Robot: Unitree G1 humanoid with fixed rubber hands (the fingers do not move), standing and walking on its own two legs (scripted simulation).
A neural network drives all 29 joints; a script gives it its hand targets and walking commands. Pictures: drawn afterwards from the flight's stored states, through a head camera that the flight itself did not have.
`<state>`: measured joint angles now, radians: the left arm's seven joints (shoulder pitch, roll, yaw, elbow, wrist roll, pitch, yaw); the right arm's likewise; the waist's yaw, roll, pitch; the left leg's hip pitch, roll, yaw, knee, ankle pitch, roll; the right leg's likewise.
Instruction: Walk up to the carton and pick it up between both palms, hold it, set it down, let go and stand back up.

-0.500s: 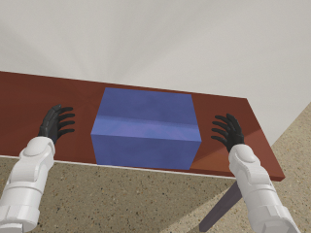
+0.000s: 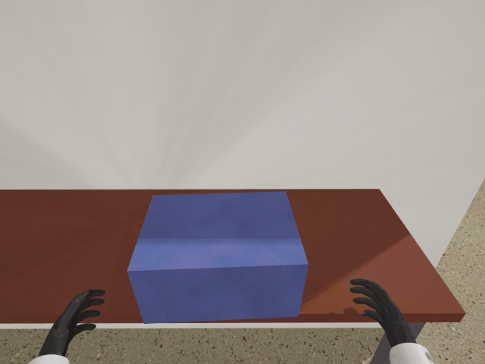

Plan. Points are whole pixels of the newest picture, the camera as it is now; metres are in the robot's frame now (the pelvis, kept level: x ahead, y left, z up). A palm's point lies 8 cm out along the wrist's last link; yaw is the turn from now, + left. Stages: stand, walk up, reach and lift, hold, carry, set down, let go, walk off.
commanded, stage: stand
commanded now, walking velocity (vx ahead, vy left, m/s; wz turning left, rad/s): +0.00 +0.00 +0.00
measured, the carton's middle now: (221, 251) +0.36 +0.05 +0.05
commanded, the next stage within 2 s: none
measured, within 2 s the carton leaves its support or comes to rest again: neither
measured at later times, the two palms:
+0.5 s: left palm (61, 349) +0.18 +0.27 +0.03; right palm (395, 333) +0.22 -0.23 +0.03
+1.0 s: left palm out of the picture +0.04 +0.21 -0.13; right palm (393, 333) +0.22 -0.23 +0.03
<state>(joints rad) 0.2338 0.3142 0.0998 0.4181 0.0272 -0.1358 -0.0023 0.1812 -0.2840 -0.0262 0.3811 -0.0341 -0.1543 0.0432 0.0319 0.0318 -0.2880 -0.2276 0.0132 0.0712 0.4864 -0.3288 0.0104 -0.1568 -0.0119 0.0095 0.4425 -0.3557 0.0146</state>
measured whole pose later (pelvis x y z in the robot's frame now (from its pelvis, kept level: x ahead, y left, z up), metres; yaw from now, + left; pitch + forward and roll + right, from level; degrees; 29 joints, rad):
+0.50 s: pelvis -0.03 +0.00 +0.00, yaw -1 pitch +3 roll +0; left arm 0.17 0.29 0.12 0.39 0.03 -0.09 0.02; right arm 0.10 -0.27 -0.04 0.32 -0.02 -0.11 0.01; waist 0.04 0.05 -0.17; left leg -0.27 0.02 0.08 0.54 -0.32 0.01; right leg -0.22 -0.01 0.02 0.53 -0.36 0.01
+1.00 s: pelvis -0.03 -0.01 -0.01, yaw -2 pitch +1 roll +0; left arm 0.34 0.17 -0.01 0.72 0.04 0.03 -0.02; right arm 0.05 -0.21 -0.03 0.31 -0.01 -0.11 -0.03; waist 0.02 -0.04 -0.03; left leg -0.26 0.05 0.10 0.58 -0.34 0.00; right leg -0.21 0.02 0.04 0.56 -0.37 0.01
